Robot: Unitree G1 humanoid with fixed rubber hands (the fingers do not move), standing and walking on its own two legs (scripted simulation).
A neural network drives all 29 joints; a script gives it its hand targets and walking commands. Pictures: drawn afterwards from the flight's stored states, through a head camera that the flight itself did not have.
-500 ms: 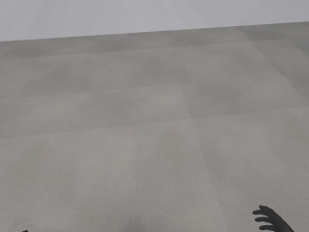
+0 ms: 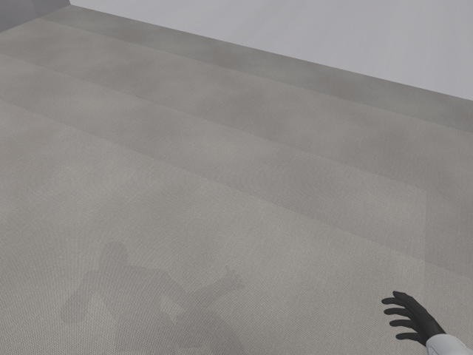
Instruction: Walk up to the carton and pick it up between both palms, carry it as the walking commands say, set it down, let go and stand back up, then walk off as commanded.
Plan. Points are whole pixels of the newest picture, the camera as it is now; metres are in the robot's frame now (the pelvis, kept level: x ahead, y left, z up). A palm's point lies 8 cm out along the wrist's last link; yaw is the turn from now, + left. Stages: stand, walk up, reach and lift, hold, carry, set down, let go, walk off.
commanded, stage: walk up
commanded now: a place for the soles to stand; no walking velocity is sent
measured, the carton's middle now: out of the picture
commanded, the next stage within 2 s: none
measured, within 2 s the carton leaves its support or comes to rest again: neither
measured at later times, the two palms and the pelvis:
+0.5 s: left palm out of the picture +0.01 +0.47 -0.05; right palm (249, 178) +0.52 -0.06 -0.04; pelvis +0.16 +0.11 -0.01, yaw +26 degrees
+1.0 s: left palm out of the picture +0.08 +0.54 -0.03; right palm (163, 136) +0.70 +0.17 -0.06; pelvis +0.34 +0.25 +0.01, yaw +48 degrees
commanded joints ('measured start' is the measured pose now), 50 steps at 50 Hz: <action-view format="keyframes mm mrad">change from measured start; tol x32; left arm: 1 89 197 47 -22 -1 -23 14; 50 34 269 80 -25 17 -60 -12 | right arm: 1 -99 -222 -61 -90 -6 -20 4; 50 -148 -121 -24 37 24 -75 17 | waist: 1 26 222 -97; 5 163 -223 -91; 21 4 -106 -84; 24 -147 336 -178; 38 199 -231 -118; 50 83 -97 29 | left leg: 1 39 155 -304 -205 -265 199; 7 -432 143 -35 494 -145 -43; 21 65 67 242 24 -93 16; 24 622 299 -405 -183 -320 248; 35 -153 148 -202 -143 -381 178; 39 -593 25 -24 660 -279 -10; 50 -143 156 158 137 47 -44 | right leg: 1 51 71 10 -138 77 -17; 6 385 -468 571 -663 -290 -212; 18 353 -257 -142 -558 376 -161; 22 199 -185 -269 -145 475 -111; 25 -458 -28 -20 446 -96 -23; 36 382 47 -17 -208 283 -42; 39 474 -490 726 -655 -515 -244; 50 244 -216 -128 -614 138 -171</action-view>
